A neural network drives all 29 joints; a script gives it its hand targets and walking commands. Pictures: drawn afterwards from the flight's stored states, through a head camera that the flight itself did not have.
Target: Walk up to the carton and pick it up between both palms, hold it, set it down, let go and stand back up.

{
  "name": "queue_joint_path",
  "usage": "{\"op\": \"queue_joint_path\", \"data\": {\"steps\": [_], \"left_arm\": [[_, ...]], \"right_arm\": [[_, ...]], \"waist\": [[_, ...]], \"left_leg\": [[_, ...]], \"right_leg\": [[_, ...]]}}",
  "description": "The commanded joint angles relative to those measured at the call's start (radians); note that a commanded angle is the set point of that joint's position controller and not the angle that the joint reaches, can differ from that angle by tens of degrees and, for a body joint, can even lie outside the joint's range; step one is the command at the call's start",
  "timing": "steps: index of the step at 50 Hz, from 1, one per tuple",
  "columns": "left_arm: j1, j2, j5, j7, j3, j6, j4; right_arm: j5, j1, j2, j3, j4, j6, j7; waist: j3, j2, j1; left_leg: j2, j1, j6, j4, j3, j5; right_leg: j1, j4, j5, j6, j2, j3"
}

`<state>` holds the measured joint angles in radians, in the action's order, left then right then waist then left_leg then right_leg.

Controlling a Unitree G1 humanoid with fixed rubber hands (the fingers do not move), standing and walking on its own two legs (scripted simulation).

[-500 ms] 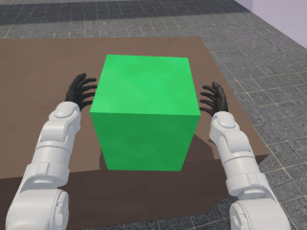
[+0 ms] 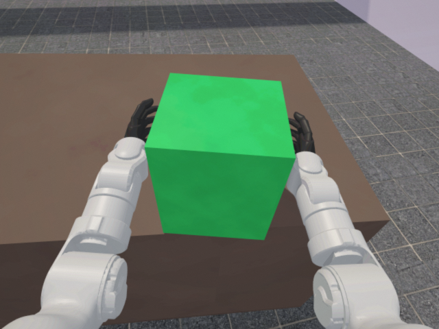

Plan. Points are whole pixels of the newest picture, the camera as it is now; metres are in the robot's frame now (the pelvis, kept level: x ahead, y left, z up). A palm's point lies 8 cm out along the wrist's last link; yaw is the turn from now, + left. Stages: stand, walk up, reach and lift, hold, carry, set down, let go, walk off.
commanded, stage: reach and lift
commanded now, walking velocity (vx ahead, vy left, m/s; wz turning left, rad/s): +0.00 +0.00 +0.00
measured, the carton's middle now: (219, 160) +0.43 +0.01 +0.08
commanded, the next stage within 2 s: none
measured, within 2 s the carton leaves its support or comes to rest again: leaves its support in 1.54 s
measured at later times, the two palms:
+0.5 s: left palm (137, 141) +0.42 +0.16 +0.13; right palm (303, 154) +0.41 -0.15 +0.12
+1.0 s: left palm (137, 141) +0.42 +0.16 +0.13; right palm (302, 154) +0.41 -0.14 +0.12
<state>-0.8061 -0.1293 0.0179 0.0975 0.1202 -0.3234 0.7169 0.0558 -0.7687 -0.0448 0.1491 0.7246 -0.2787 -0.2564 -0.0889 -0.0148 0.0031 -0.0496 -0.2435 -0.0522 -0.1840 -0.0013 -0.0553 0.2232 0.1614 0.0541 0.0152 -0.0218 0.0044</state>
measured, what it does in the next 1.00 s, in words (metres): stands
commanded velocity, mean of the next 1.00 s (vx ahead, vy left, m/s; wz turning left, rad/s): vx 0.00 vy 0.00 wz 0.00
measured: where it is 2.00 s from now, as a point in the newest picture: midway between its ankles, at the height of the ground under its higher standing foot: outside the picture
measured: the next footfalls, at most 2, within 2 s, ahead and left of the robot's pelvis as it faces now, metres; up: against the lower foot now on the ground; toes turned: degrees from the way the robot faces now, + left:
none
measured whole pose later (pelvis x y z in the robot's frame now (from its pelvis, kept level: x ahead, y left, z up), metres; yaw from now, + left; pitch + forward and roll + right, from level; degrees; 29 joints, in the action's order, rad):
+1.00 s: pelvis +0.02 +0.00 +0.00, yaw +1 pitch +6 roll +0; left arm -0.72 -0.01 -0.21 -0.02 0.33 -0.26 0.67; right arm -0.14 -0.71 0.06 0.30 0.70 -0.23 -0.16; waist -0.13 0.00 0.03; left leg -0.06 -0.12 -0.05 -0.03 -0.01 0.00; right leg 0.07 -0.06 -0.03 0.01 -0.01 0.00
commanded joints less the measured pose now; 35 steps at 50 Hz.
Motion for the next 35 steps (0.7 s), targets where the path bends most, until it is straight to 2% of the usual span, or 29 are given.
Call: {"op": "queue_joint_path", "data": {"steps": [1,21,35], "left_arm": [[-0.434,-0.034,0.001,-0.002,-0.011,0.037,-0.183],[-0.415,0.042,-0.021,-0.030,-0.025,0.060,-0.212],[-0.417,0.135,-0.082,-0.062,-0.010,0.087,-0.212]], "right_arm": [[0.022,-0.435,-0.048,-0.040,-0.195,0.050,-0.018],[0.034,-0.422,0.025,-0.071,-0.230,0.063,-0.024],[-0.022,-0.412,0.098,-0.056,-0.225,0.082,0.011]], "waist": [[-0.514,0.031,-0.007],[-0.481,0.022,0.001],[-0.442,0.030,0.012]], "left_leg": [[0.027,0.294,0.035,-0.064,-0.003,0.315],[0.021,0.294,0.035,-0.043,-0.005,0.350],[0.028,0.323,0.040,0.002,-0.003,0.348]], "right_leg": [[-0.141,0.019,-0.114,0.041,0.004,0.005],[-0.214,-0.004,-0.184,0.034,0.007,0.016],[-0.238,-0.071,-0.154,0.034,0.011,0.015]]}}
